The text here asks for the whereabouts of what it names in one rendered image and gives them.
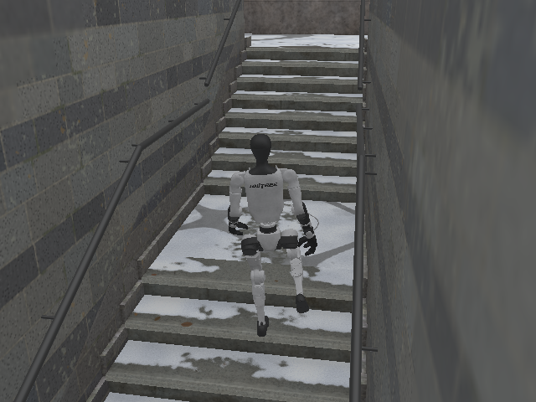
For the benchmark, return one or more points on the robot right forearm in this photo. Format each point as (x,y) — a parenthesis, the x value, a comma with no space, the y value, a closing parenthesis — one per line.
(305,223)

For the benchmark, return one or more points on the robot left forearm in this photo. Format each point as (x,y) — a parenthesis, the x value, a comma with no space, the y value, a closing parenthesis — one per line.
(233,221)

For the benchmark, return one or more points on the robot right upper arm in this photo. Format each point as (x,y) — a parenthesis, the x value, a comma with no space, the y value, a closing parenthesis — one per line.
(294,189)

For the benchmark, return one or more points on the left robot hand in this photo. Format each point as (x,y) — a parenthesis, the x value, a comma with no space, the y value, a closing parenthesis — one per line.
(237,232)

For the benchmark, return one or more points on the right robot hand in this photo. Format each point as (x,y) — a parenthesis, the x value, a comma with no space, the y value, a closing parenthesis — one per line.
(310,242)

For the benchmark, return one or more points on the robot right shin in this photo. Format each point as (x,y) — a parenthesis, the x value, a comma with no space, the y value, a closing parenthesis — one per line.
(297,271)

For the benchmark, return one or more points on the robot left upper arm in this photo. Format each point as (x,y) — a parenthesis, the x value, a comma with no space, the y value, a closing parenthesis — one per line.
(237,180)

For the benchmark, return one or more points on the right robot foot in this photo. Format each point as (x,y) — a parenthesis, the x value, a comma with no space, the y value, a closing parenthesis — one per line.
(301,304)

